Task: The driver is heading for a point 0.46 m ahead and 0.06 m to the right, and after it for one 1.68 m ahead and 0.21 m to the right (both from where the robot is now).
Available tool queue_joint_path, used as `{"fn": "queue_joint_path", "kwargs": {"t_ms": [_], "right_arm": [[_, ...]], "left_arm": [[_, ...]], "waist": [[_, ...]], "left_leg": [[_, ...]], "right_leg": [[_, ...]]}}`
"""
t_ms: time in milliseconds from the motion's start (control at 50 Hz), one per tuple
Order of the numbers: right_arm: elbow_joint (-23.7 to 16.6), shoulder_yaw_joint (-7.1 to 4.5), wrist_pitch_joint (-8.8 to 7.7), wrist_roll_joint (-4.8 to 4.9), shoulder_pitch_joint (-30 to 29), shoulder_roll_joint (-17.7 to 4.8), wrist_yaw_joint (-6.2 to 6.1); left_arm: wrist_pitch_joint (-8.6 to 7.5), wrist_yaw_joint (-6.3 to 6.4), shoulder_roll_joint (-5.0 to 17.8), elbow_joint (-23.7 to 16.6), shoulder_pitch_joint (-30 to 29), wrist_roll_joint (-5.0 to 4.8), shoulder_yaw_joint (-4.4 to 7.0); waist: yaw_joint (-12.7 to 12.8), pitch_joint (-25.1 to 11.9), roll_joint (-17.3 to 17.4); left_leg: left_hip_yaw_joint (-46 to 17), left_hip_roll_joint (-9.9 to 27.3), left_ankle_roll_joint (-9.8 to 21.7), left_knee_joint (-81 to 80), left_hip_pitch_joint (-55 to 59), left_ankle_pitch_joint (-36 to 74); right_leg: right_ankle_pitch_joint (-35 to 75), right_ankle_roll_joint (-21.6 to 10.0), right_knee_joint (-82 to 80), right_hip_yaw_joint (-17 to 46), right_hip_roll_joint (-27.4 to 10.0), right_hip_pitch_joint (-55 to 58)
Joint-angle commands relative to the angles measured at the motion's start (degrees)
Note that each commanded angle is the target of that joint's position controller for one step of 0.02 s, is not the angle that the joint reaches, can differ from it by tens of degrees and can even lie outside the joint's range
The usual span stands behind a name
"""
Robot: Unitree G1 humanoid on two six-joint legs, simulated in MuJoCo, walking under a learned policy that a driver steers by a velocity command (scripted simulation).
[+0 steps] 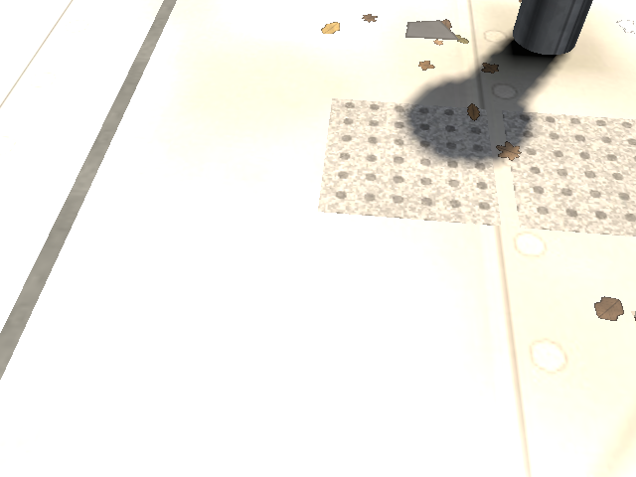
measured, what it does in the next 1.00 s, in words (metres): walks ahead: right foot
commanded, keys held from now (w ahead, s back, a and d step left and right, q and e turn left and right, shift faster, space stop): no key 0.50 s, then w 0.50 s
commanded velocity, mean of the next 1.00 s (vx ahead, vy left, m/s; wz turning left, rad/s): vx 0.16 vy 0.00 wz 0.05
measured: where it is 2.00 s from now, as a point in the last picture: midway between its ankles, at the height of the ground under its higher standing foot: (317, 361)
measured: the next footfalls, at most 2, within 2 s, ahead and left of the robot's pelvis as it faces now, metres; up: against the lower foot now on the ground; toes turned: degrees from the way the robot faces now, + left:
right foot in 0.02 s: +0.12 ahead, -0.13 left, +0.00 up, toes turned +2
left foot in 1.20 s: +0.44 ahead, +0.12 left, +0.00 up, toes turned +2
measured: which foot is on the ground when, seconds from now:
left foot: down 0.00-0.76, up 0.78-1.00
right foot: up 0.00-0.00, down 0.02-1.00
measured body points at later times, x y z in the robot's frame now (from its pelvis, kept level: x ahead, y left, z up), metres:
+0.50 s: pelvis +0.04 -0.02 +0.00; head +0.05 -0.02 +0.45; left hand +0.19 +0.23 -0.11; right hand +0.14 -0.28 -0.13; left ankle +0.00 +0.10 -0.73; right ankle +0.08 -0.14 -0.73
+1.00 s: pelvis +0.16 -0.04 +0.01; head +0.18 -0.05 +0.46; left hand +0.14 +0.22 -0.12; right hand +0.33 -0.30 -0.09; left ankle +0.24 +0.12 -0.67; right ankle +0.08 -0.14 -0.73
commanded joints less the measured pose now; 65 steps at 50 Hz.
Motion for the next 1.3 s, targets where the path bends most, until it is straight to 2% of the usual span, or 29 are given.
{"fn": "queue_joint_path", "kwargs": {"t_ms": [20,40,60,80,140,200,300,500,560,620,700,740,760,780,800,820,840,860,900,1020,1120,1160,1180,1200,1220,1240,1260,1280,1300], "right_arm": [[-2.64,-0.17,-1.14,-0.84,1.43,-3.48,-0.06],[-1.80,0.06,-1.68,-1.73,7.86,-2.61,0.06],[-1.42,0.08,-1.49,-1.47,8.20,-3.47,-0.15],[-1.59,-0.38,-0.93,-1.11,5.62,-5.47,-0.35],[-0.40,-0.41,1.30,-0.89,3.83,-4.25,-0.31],[0.22,-0.48,1.83,-1.03,1.91,-4.92,0.17],[1.67,-0.34,0.23,-1.04,1.62,-3.87,-0.17],[4.87,-0.29,-0.27,-0.76,3.30,-3.22,-0.93],[6.29,-0.57,-0.28,-0.18,5.17,-3.75,-1.18],[5.96,-0.65,-1.99,0.62,7.05,-4.22,-1.23],[6.52,-1.52,-4.16,1.17,8.13,-7.23,-0.61],[5.26,-1.17,-4.34,1.24,4.90,-5.79,-0.26],[3.64,-0.75,-4.68,1.14,1.96,-4.54,-0.24],[1.71,-0.32,-5.52,0.81,0.35,-2.58,-0.42],[1.28,-0.48,-6.34,0.70,1.61,-3.14,-0.65],[1.55,-1.07,-6.69,1.90,2.16,-5.00,-0.34],[1.96,-0.95,-6.70,2.36,1.97,-4.38,0.11],[1.81,-0.88,-6.66,2.15,0.81,-3.72,0.45],[1.37,-1.09,-6.29,1.13,-0.59,-2.67,1.07],[-2.43,0.60,-6.11,0.92,-11.07,0.92,2.10],[-4.26,-0.13,-6.15,1.44,-14.14,-2.70,2.74],[-3.41,-1.18,-6.25,1.20,-9.98,-4.95,2.70],[-1.27,-2.29,-6.12,1.15,-2.88,-6.71,2.39],[1.38,-3.40,-5.88,1.18,7.00,-8.93,1.87],[2.72,-4.58,-5.64,-0.32,14.62,-14.74,1.57],[3.73,-3.66,-5.53,0.14,15.91,-11.92,2.08],[3.29,-2.41,-5.80,0.65,10.69,-8.30,2.29],[2.54,-1.82,-5.89,0.56,5.97,-6.62,2.28],[2.31,-1.38,-6.09,0.07,2.36,-5.44,2.53]], "left_arm": [[-1.99,0.07,7.96,-4.30,0.61,1.47,2.13],[-1.66,0.49,10.87,-5.04,-0.41,2.15,2.51],[-1.09,0.56,5.80,-3.72,0.22,1.90,1.33],[-0.82,0.23,3.72,-3.59,0.14,1.12,0.59],[-0.08,-0.32,5.40,-3.42,-3.09,0.22,0.85],[-0.30,-0.91,5.63,-3.15,-1.93,0.50,0.92],[-0.41,-0.37,4.01,-2.17,-1.71,-0.04,0.73],[0.72,-0.02,3.55,1.24,-2.57,-0.15,1.03],[1.12,0.27,4.07,3.03,-1.76,-0.65,1.34],[-0.54,0.31,3.73,3.21,-2.10,-1.50,1.29],[-4.58,-1.09,2.85,3.22,-2.55,-2.24,1.29],[-5.29,-1.67,4.05,5.87,3.45,-2.23,1.85],[-5.45,-1.82,6.15,7.84,8.75,-2.18,2.67],[-5.41,-2.05,11.55,10.24,16.34,-2.15,4.53],[-5.28,-2.52,11.86,10.96,20.95,-1.42,4.36],[-5.22,-2.57,8.66,10.62,17.93,-1.16,3.20],[-5.01,-2.41,6.90,9.51,14.87,-1.07,2.64],[-4.67,-2.25,5.69,9.09,13.20,-1.11,2.07],[-3.75,-1.92,3.78,9.30,12.44,-0.85,1.05],[-2.54,0.19,8.15,10.36,14.97,-0.95,1.55],[-2.51,0.16,8.74,11.78,16.34,-2.03,2.04],[-2.03,0.14,9.77,11.61,15.45,-1.70,2.45],[-1.62,0.14,9.46,11.42,15.00,-1.40,2.32],[-1.34,0.24,8.37,10.72,14.82,-0.76,1.77],[-1.93,-0.04,2.01,9.19,20.67,-0.02,-0.13],[-3.20,-0.44,0.96,10.04,21.93,-1.30,-0.66],[-4.17,-0.81,7.54,8.45,16.37,-2.92,1.10],[-4.65,-0.88,8.32,6.90,11.29,-3.43,1.32],[-4.62,-0.66,7.43,6.58,9.50,-2.69,1.32]], "waist": [[1.13,-7.43,4.17],[-3.09,-9.52,-5.90],[-2.31,-11.43,-10.71],[-0.96,-10.40,-9.59],[-1.71,-7.94,-7.36],[0.83,-3.80,-1.65],[1.53,-5.06,1.28],[1.46,-2.18,1.77],[1.28,0.13,2.56],[0.35,5.98,3.95],[1.04,7.72,11.66],[4.11,5.00,9.49],[6.26,3.12,4.61],[8.34,-0.37,-8.36],[9.26,-2.54,-14.14],[6.54,0.33,-6.88],[5.20,2.17,-3.22],[4.62,3.36,-1.31],[3.91,3.27,-3.01],[5.99,4.52,-3.25],[4.55,5.78,-3.83],[1.36,2.00,-4.50],[-2.41,-2.66,-4.20],[-6.78,-9.01,-2.96],[-5.62,-19.13,10.36],[-4.99,-24.04,17.92],[-4.59,-12.99,12.50],[-3.16,-6.39,8.85],[-1.15,-2.51,5.10]], "left_leg": [[-9.05,10.19,2.67,2.09,-0.41,15.44],[-3.93,4.46,-0.57,7.46,-5.28,-3.69],[-0.86,4.75,-3.64,9.65,-5.28,-11.93],[-0.08,6.27,-4.75,9.55,-4.50,-10.92],[0.65,7.55,-4.87,-0.76,2.67,0.63],[-0.18,7.50,-1.74,-2.78,1.13,2.86],[-0.82,8.37,-1.80,-3.84,0.87,9.46],[-0.67,8.36,-2.30,-5.04,0.74,8.53],[-0.45,7.36,-0.13,-6.61,-2.01,-12.93],[-5.26,10.29,3.42,-9.34,-3.96,-24.89],[-19.52,20.01,8.99,-15.06,3.77,-17.15],[-13.70,17.19,6.65,-9.73,2.24,-3.54],[-6.42,11.83,3.51,-1.26,-2.61,5.40],[3.36,4.20,-1.07,17.04,-12.68,9.45],[2.38,2.38,-3.22,31.49,-25.17,-13.67],[-0.36,5.66,-2.00,37.76,-30.59,-15.15],[0.26,8.27,-0.88,39.21,-32.05,-10.76],[1.73,10.44,-0.42,37.86,-32.90,-6.55],[3.89,12.98,-1.15,32.18,-28.96,-0.39],[8.96,10.18,-4.67,7.67,-19.23,14.09],[7.05,9.56,-1.86,0.56,-15.49,16.64],[8.55,7.50,0.30,-0.15,-8.42,13.60],[9.86,5.91,1.95,-0.55,1.01,12.73],[7.29,8.40,4.04,0.39,15.50,11.64],[-15.90,23.70,11.55,-1.07,37.24,3.23],[-37.78,29.91,15.95,-13.63,39.52,-9.64],[-32.60,27.83,12.76,-16.03,30.92,-15.12],[-24.12,25.65,10.91,-17.07,22.16,-11.88],[-17.58,23.24,10.06,-18.72,14.09,-4.96]], "right_leg": [[23.02,-4.66,-10.57,5.45,-6.60,16.16],[38.45,-11.21,-8.23,13.15,-14.82,22.52],[35.04,-17.99,-9.32,18.63,-19.12,21.32],[29.22,-18.29,-10.49,19.24,-17.77,19.89],[14.20,-11.33,-10.44,11.34,-10.98,13.77],[-1.90,-5.60,-9.67,3.64,-4.11,12.11],[8.22,-6.25,-5.59,1.90,-3.23,16.82],[5.77,-5.68,-6.06,1.17,-1.98,17.11],[-18.47,-6.06,-5.55,-0.70,0.87,14.37],[-28.25,-7.41,-3.91,0.16,1.22,6.95],[-14.80,-7.57,3.07,-3.56,2.17,0.69],[-11.92,-9.00,-2.26,-2.45,1.73,9.57],[-9.90,-10.87,-6.79,3.21,-0.05,18.12],[-6.56,-15.62,-13.09,18.99,-7.68,30.75],[-1.63,-20.79,-19.37,35.60,-17.49,39.53],[-2.02,-20.55,-18.58,34.60,-19.58,38.06],[-1.39,-19.25,-18.84,29.01,-18.22,35.82],[0.17,-17.98,-20.10,23.78,-16.64,33.68],[4.77,-15.36,-22.68,15.29,-12.64,29.58],[7.58,-14.21,-26.98,4.45,-8.77,21.22],[10.51,-12.91,-25.89,4.46,-13.22,25.38],[26.17,-11.49,-18.77,2.81,-13.03,28.11],[34.46,-10.30,-9.79,0.89,-11.02,27.04],[31.24,-8.52,3.14,-0.81,-8.31,19.75],[6.58,-5.23,26.28,-3.55,-0.62,0.06],[-24.96,-4.72,38.14,2.31,4.46,-9.58],[-22.75,-5.89,42.40,4.04,0.49,-15.44],[-17.52,-6.74,41.02,2.24,-2.50,-15.76],[-13.12,-6.47,37.56,1.13,-4.81,-13.58]]}}
Keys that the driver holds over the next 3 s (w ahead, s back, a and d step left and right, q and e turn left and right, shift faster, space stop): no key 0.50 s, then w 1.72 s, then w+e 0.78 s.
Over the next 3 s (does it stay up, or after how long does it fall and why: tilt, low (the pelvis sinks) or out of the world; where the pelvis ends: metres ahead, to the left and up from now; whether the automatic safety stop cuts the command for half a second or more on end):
stays up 1.23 -0.06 0.00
